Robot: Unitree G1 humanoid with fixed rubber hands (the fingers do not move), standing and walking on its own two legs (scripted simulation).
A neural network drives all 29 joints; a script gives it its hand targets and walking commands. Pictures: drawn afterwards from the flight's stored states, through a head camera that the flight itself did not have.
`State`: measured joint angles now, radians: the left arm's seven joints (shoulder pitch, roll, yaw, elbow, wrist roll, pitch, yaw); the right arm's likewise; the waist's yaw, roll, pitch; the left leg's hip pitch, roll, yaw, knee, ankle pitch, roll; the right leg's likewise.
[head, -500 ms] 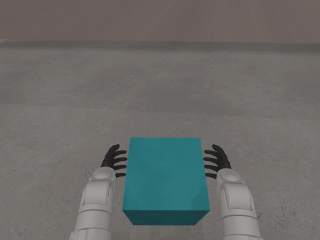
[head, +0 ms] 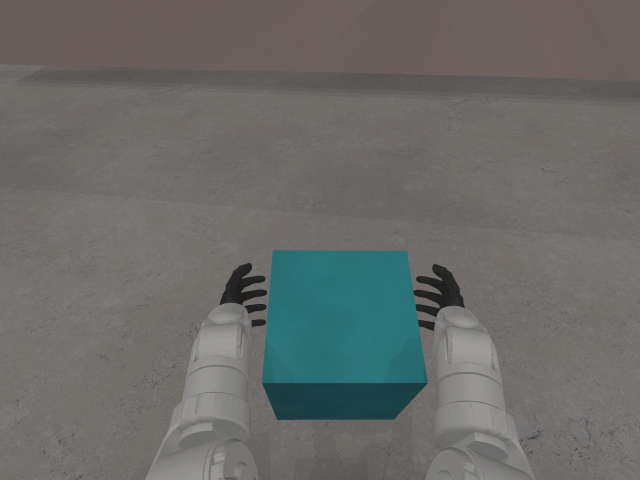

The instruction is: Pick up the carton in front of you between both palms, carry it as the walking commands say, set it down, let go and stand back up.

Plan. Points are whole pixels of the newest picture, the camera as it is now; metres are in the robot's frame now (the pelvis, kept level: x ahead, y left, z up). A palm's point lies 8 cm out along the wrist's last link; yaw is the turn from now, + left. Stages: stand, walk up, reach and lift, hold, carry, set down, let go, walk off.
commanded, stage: set down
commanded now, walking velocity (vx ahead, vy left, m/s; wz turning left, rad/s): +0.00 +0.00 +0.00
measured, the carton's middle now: (337, 341) +0.37 -0.02 -0.09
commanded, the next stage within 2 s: none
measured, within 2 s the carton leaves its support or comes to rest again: rests again in 1.68 s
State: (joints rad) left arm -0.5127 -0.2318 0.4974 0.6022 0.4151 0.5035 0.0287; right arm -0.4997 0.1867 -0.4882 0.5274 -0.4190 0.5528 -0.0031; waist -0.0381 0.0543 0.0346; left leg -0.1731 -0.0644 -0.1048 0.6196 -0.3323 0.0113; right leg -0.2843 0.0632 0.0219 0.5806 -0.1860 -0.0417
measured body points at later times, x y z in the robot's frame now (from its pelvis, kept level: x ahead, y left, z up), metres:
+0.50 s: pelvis -0.03 +0.00 -0.11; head +0.20 -0.03 +0.28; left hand +0.41 +0.13 -0.18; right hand +0.41 -0.17 -0.19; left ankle +0.01 +0.12 -0.72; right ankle +0.09 -0.09 -0.73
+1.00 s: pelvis -0.04 +0.00 -0.22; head +0.24 -0.04 +0.12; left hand +0.45 +0.12 -0.32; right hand +0.46 -0.17 -0.33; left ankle +0.01 +0.12 -0.73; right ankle +0.09 -0.09 -0.73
